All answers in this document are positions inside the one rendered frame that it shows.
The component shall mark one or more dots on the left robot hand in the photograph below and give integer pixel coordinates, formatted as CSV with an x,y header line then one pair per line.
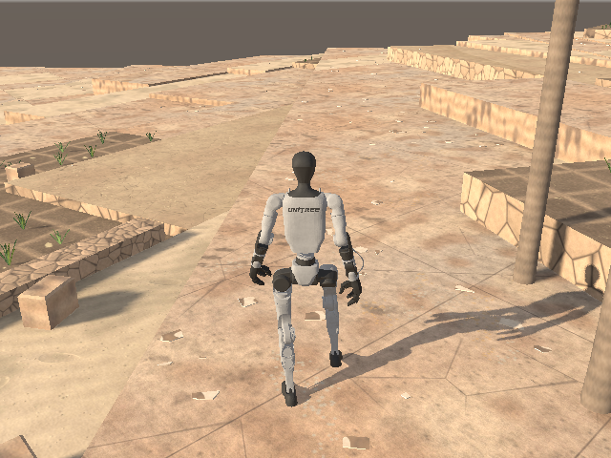
x,y
260,271

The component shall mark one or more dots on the robot right upper arm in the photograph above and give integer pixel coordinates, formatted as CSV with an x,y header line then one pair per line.
x,y
338,217

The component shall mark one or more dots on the robot left forearm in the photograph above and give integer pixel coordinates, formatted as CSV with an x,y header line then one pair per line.
x,y
259,253

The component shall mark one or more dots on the right robot hand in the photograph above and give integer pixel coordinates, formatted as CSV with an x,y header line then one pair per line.
x,y
356,291

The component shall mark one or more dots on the robot left thigh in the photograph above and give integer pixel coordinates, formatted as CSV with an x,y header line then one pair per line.
x,y
282,289

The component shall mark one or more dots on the robot right forearm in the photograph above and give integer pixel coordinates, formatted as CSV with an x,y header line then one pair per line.
x,y
348,260

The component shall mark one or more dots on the robot left shin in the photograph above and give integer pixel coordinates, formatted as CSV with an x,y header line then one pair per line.
x,y
287,359

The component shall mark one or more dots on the robot left upper arm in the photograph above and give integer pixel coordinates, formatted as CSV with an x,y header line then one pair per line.
x,y
273,203

